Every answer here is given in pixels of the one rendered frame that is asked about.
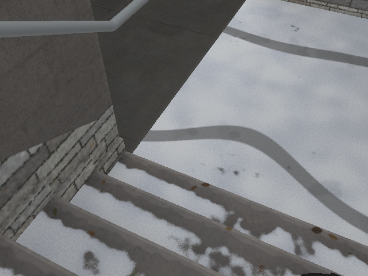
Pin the stairs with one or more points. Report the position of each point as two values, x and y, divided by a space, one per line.
145 219

